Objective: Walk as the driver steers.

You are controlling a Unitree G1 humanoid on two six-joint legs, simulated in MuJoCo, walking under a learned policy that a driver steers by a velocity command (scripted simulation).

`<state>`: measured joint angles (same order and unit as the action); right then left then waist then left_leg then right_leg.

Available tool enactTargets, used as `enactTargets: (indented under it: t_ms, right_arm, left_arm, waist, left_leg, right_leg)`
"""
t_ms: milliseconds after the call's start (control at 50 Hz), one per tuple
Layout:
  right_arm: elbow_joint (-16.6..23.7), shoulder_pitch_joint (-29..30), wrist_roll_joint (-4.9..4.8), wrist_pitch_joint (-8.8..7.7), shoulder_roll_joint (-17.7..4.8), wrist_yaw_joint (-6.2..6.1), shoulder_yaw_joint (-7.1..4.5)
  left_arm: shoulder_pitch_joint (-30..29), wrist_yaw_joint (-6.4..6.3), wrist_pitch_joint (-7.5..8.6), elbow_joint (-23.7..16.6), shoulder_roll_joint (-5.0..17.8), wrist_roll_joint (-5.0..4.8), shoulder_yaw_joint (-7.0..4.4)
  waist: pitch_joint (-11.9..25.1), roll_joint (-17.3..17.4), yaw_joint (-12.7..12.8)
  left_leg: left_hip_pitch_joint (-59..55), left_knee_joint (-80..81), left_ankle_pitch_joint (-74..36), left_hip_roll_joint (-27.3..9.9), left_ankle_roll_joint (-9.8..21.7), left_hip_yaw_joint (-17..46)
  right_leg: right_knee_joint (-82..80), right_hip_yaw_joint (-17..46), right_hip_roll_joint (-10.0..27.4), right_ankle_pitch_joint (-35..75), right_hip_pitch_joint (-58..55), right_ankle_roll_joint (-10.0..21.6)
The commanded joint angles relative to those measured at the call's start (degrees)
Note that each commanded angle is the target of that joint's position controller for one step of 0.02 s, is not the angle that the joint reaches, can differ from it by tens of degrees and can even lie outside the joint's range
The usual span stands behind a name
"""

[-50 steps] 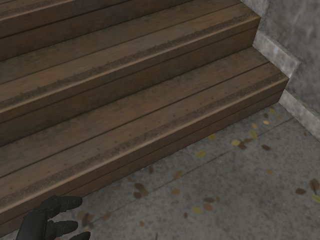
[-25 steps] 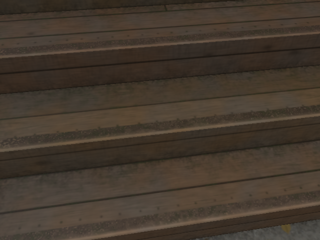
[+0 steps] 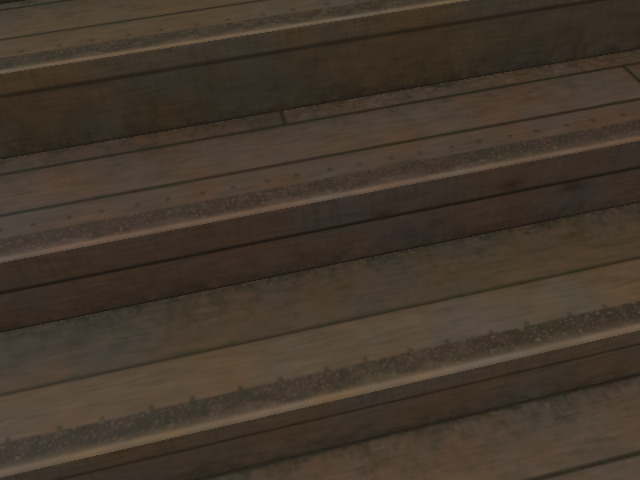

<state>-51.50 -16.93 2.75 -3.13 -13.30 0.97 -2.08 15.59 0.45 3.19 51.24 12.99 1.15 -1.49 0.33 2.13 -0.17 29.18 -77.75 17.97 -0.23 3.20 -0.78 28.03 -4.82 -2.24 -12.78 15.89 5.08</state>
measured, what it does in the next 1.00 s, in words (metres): climbs: left foot 0.17 m higher, then right foot 0.17 m higher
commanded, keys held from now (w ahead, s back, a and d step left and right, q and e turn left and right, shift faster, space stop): w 0.36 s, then w+e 0.64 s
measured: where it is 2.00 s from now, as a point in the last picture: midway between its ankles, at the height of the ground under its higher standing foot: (417, 25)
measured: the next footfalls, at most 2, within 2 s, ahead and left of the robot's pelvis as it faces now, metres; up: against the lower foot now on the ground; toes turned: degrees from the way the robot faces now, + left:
left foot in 0.38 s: +0.35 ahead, +0.11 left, +0.17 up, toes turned +6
right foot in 0.94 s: +0.67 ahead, -0.10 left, +0.35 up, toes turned -13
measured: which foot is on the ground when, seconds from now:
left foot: up 0.00-0.36, down 0.38-0.96, up 0.98-1.00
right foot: down 0.00-0.40, up 0.42-0.92, down 0.94-1.00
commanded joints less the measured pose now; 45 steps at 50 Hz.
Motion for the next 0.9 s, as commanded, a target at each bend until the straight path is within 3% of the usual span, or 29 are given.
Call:
enactTargets:
  t_ms: [20, 60, 80, 160, 240, 300, 320, 340, 360, 380, 400, 420, 440, 480, 500, 540, 560, 580, 620, 640, 660, 700, 760, 800, 820, 840, 860, 880, 900]
  right_arm:
    - [2.1, -2.5, 0.35, 0.81, -0.8, 0.29, -0.33]
    - [3.2, -0.5, 0.18, 1.65, 1.8, -0.50, 0.23]
    - [5.4, 3.9, -0.64, 2.24, 3.8, -1.63, 0.95]
    - [14.4, 18.9, -0.61, 2.05, 7.0, -3.23, 3.57]
    - [22.4, 27.0, -1.12, 2.20, 8.4, -3.02, 6.34]
    - [25.0, 28.3, -1.21, 3.10, 8.6, -2.10, 7.84]
    - [20.9, 20.3, -1.98, 3.00, 9.5, -1.94, 7.83]
    - [18.4, 14.2, -3.25, 2.79, 6.8, -2.29, 6.58]
    - [14.8, 5.3, -3.07, 2.44, 4.9, -2.48, 5.17]
    - [13.3, -2.7, -2.26, 1.66, 2.0, -2.59, 3.78]
    - [10.7, -8.4, 0.21, 1.18, -3.5, -2.69, 1.26]
    - [6.4, -12.9, 0.08, 1.84, -12.4, -3.78, -1.56]
    - [6.8, -7.4, -0.85, 2.39, -11.8, -3.84, -2.60]
    - [1.4, 1.1, -1.60, 1.49, -1.9, -2.84, -0.64]
    - [-1.1, -2.4, 1.53, 0.22, 4.7, 1.15, 1.92]
    - [-5.7, 1.8, 2.36, 0.31, 11.2, 3.00, 4.02]
    - [-7.3, 2.1, 2.39, 0.16, 10.5, 3.39, 4.12]
    - [-8.4, 2.6, 2.93, -0.26, 10.2, 3.86, 4.45]
    - [-5.9, 8.3, 4.40, -1.12, 5.3, 3.57, 3.66]
    - [-5.2, 8.4, 4.64, -1.62, 4.6, 2.92, 3.93]
    - [-7.5, 1.4, 4.95, -1.81, 4.3, 2.17, 4.20]
    - [-12.7, -11.3, 6.05, -1.18, 5.1, 1.39, 4.98]
    - [-17.6, -21.1, 7.93, -0.96, 6.0, 2.54, 6.29]
    - [-19.0, -23.9, 8.45, -0.69, 4.8, 4.13, 6.40]
    - [-16.9, -19.3, 7.07, -0.62, 2.7, 5.27, 5.87]
    - [-16.9, -14.4, 5.94, -0.73, 1.0, 7.29, 5.70]
    - [-14.9, -13.6, 3.24, -2.28, -3.7, 6.78, 4.68]
    - [-15.1, -14.7, 1.49, -4.46, -7.4, 6.36, 4.31]
    - [-14.9, -14.8, 0.64, -5.41, -12.0, 5.85, 3.03]
  left_arm:
    - [4.8, 0.06, 1.37, 0.6, 4.3, 0.27, -0.75]
    - [10.0, 0.15, 2.18, 3.3, 3.7, 0.28, -0.60]
    - [13.6, 0.24, 2.33, 5.1, 4.5, 0.33, -0.68]
    - [18.8, -0.32, 2.64, 9.4, 2.6, 0.45, 0.57]
    - [17.8, -0.75, 3.01, 12.3, 1.7, -1.00, 2.17]
    - [16.7, -3.82, 1.20, 11.7, 3.2, -2.64, 2.12]
    - [12.6, -3.81, 1.08, 9.0, 2.6, -3.02, 2.33]
    - [14.5, -3.28, 1.85, 8.2, 6.9, -3.51, 1.63]
    - [14.9, -2.88, 2.24, 8.0, 9.6, -3.09, 0.68]
    - [12.1, -1.87, 2.58, 7.5, 12.6, -3.72, -0.86]
    - [11.0, -0.99, 3.40, 6.3, 11.3, -2.94, -1.55]
    - [9.5, 1.22, 3.70, 1.9, 2.7, -2.44, -0.89]
    - [7.1, 1.93, 3.38, 0.0, 1.7, 0.97, -1.50]
    - [-2.2, 1.46, 1.84, -6.9, -3.3, 2.26, -0.82]
    - [-2.6, 2.98, 1.26, -2.3, -2.1, -0.93, -0.41]
    - [4.3, 4.86, 0.46, -1.1, -5.8, -0.68, 0.89]
    - [4.6, 5.27, 0.42, -0.8, -6.8, -0.57, 1.27]
    - [1.7, 5.36, 0.23, -2.4, -4.2, -0.08, 0.74]
    - [-3.6, 4.97, 0.17, -4.4, -2.4, -2.01, 0.58]
    - [-5.7, 5.57, 0.12, -4.2, -2.0, -1.62, 0.55]
    - [-8.9, 6.30, -0.07, -4.0, -3.0, -0.85, 1.12]
    - [-14.8, 5.16, -0.21, -5.4, -4.3, -1.03, 2.67]
    - [-24.4, 3.15, -0.26, -9.1, -4.7, -2.52, 4.43]
    - [-32.6, 2.31, -1.77, -12.9, -2.2, -2.97, 4.10]
    - [-34.7, 2.92, -3.56, -14.1, -1.6, -2.12, 3.72]
    - [-38.4, 3.68, -5.54, -16.9, -0.5, -2.85, 3.89]
    - [-36.6, 5.45, -7.08, -17.2, -2.2, -1.37, 4.20]
    - [-31.1, 6.35, -7.80, -16.7, -2.4, -1.55, 4.05]
    - [-24.6, 6.38, -8.35, -15.7, -1.3, -1.12, 3.83]
  waist:
    - [-2.3, -5.3, -1.1]
    - [-0.4, -5.4, -0.2]
    - [-1.0, -8.0, 1.3]
    - [-6.3, -5.1, 2.4]
    - [-9.8, -2.1, 0.1]
    - [-6.0, -2.9, 0.7]
    - [0.3, -3.2, -2.1]
    - [6.3, -7.1, -4.2]
    - [13.6, -10.3, -8.1]
    - [19.4, -15.2, -12.6]
    - [22.2, -11.2, -13.3]
    - [22.3, 14.1, -11.8]
    - [23.3, 6.2, -8.5]
    - [0.5, -5.5, -2.1]
    - [-7.4, -1.6, -6.8]
    - [-1.8, -2.7, 1.0]
    - [-1.5, -4.2, 2.7]
    - [1.9, -6.5, 5.3]
    - [5.1, -2.0, 7.7]
    - [5.8, 0.3, 7.5]
    - [5.4, 3.4, 5.2]
    - [2.5, 1.5, 0.4]
    - [0.4, 1.0, -2.4]
    - [2.5, 0.9, -3.6]
    - [3.1, 1.6, -1.8]
    - [2.2, 1.2, 1.0]
    - [5.3, 7.0, 3.8]
    - [6.8, 8.2, 7.1]
    - [6.5, 9.8, 9.4]
  left_leg:
    - [14.4, -15.4, -4.7, -2.1, -1.1, -0.9]
    - [20.5, -26.6, -3.0, -0.9, -1.2, -2.2]
    - [30.5, -38.8, 2.2, -0.3, -0.2, -3.0]
    - [55.7, -52.4, 8.7, -1.8, 2.9, 0.5]
    - [53.8, -38.4, 11.6, -4.4, 3.3, -3.0]
    - [29.5, -11.8, 11.0, -4.6, 3.3, -8.4]
    - [10.9, -3.7, 8.5, -2.0, 4.6, -10.6]
    - [-0.3, -0.8, 7.8, 2.8, 4.7, -13.2]
    - [-5.4, 2.0, 6.3, 4.6, 5.4, -12.5]
    - [-11.8, 13.2, 7.0, 5.2, 6.4, -8.2]
    - [-20.1, 23.4, 12.1, -1.4, 8.7, 9.8]
    - [-30.1, 49.9, -1.8, -19.6, 15.5, 46.1]
    - [-25.9, 57.8, 5.5, -21.9, 13.4, 57.2]
    - [-9.2, 53.8, 23.2, -19.1, 10.2, 38.2]
    - [-3.8, 51.7, 8.8, -14.8, 11.9, 27.0]
    - [-4.0, 54.9, -0.7, -14.3, 8.4, 21.2]
    - [-5.4, 56.1, -0.4, -13.7, 7.9, 17.3]
    - [-6.3, 57.0, -2.3, -12.7, 6.3, 10.5]
    - [1.6, 61.4, -3.9, -8.2, 2.2, -3.4]
    - [4.3, 62.6, -7.9, -5.8, 1.9, -7.5]
    - [-1.6, 63.1, -10.8, -6.4, 2.8, -6.8]
    - [-19.8, 62.5, -13.1, -11.0, 4.5, -2.4]
    - [-38.1, 64.7, -17.8, -15.4, 5.2, -0.5]
    - [-34.8, 69.0, -22.7, -14.8, 4.5, -4.6]
    - [-27.2, 71.9, -29.7, -13.9, 4.6, -9.3]
    - [-13.3, 75.2, -50.0, -13.5, 4.2, -13.0]
    - [-9.4, 74.0, -79.0, -16.5, 7.2, -13.4]
    - [-13.4, 68.6, -103.2, -17.0, 5.9, -15.0]
    - [-21.1, 65.0, -109.1, -18.5, 4.7, -14.1]
  right_leg:
    - [-15.9, 16.4, 14.4, 2.8, -3.2, 7.4]
    - [-13.4, 15.0, 15.0, 10.6, -4.4, 9.3]
    - [-13.8, 17.3, 16.8, 7.0, -8.2, 10.7]
    - [-15.6, 20.7, 19.0, -10.3, -14.1, 8.8]
    - [-21.5, 13.5, 14.5, -10.7, -5.7, 4.3]
    - [-33.2, 7.5, 13.6, 20.2, -2.0, 7.0]
    - [-28.2, 0.9, 11.5, 49.6, 0.4, 6.9]
    - [-20.0, 0.8, 13.5, 82.4, -2.3, 7.6]
    - [-8.7, 1.7, 16.2, 99.4, -10.8, 6.9]
    - [5.8, 1.7, 16.3, 104.7, -15.7, 5.9]
    - [23.6, 3.9, 12.9, 85.7, -8.6, 4.1]
    - [50.9, 5.2, -3.3, 12.6, 15.1, 0.2]
    - [71.5, 17.8, -3.4, 5.8, 21.1, 1.0]
    - [82.5, 11.3, 2.0, 9.3, 35.6, 2.1]
    - [84.6, 24.6, -2.4, 16.1, 44.5, 9.1]
    - [90.2, 25.5, -1.4, 18.1, 49.3, 15.2]
    - [91.6, 25.7, -2.1, 16.6, 54.6, 16.6]
    - [87.9, 21.4, -0.8, 19.3, 55.2, 17.1]
    - [81.9, 13.1, 1.2, 20.5, 48.1, 14.0]
    - [82.8, 9.1, 1.4, 21.0, 45.6, 12.1]
    - [90.6, 6.8, 1.8, 17.5, 51.2, 11.2]
    - [99.0, 10.3, 1.1, 6.6, 70.8, 12.0]
    - [92.9, 11.7, 2.1, 2.6, 87.3, 14.2]
    - [77.9, 5.8, 3.2, 7.7, 79.7, 13.5]
    - [70.9, -1.6, 4.5, 8.1, 69.5, 12.5]
    - [64.5, -5.5, 4.2, 2.2, 53.9, 13.0]
    - [62.0, -10.3, 2.9, 0.1, 40.4, 9.4]
    - [60.0, -10.2, -0.2, 1.5, 33.7, 8.0]
    - [51.5, -8.9, -2.4, 0.3, 31.1, 6.8]
Velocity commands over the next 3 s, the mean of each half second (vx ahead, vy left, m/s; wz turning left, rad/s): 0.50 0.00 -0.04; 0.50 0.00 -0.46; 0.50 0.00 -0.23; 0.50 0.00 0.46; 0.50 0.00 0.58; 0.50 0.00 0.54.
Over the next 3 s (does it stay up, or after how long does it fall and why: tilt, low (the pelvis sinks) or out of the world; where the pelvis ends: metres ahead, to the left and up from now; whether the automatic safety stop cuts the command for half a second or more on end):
stays up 1.56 -0.10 0.86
